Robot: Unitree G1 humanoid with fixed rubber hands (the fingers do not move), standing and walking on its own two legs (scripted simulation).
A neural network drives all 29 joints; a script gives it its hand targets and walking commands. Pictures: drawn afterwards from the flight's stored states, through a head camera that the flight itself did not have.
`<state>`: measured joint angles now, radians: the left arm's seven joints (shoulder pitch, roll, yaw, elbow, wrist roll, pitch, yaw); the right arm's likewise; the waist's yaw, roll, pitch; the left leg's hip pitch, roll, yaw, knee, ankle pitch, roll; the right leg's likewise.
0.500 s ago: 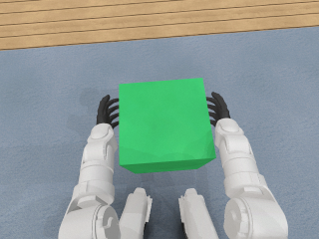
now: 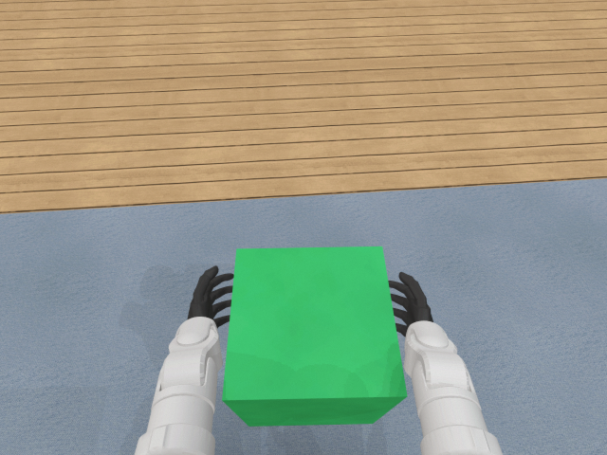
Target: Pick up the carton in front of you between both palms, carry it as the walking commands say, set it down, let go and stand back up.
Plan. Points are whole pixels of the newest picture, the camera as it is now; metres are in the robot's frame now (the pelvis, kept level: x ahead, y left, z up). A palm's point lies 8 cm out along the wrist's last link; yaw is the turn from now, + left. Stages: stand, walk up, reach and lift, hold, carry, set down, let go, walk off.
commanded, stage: reach and lift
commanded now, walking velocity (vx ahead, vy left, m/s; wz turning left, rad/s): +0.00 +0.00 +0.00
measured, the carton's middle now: (310, 343) +0.32 +0.00 -0.10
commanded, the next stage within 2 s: hold in 1.30 s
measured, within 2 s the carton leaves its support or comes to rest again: neither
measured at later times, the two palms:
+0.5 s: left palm (185, 309) +0.30 +0.15 +0.07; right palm (440, 324) +0.29 -0.15 +0.06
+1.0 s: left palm (185, 299) +0.31 +0.15 +0.08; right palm (442, 310) +0.30 -0.15 +0.07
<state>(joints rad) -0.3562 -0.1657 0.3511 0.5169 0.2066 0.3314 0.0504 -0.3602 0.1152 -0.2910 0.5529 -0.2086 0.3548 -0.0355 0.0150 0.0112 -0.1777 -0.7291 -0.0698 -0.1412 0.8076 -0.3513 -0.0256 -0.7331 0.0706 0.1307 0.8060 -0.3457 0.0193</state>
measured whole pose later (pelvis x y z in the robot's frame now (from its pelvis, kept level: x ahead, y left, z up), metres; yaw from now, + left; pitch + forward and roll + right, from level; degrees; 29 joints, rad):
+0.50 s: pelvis +0.00 +0.00 +0.04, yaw +0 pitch -3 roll +0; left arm -0.33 -0.17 0.32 0.43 0.31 0.59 0.00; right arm -0.30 0.16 -0.29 0.41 -0.30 0.62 0.00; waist 0.00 0.00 -0.03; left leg -0.18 -0.05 -0.14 0.47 -0.23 -0.01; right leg -0.18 0.04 0.14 0.46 -0.22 0.02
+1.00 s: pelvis +0.01 +0.00 +0.04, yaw +0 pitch -4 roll +0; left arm -0.30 -0.16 0.28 0.35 0.30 0.63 -0.01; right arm -0.28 0.16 -0.24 0.34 -0.29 0.67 -0.01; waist 0.00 0.00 -0.01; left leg -0.12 -0.04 -0.15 0.39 -0.21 -0.02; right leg -0.12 0.04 0.13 0.39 -0.20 0.01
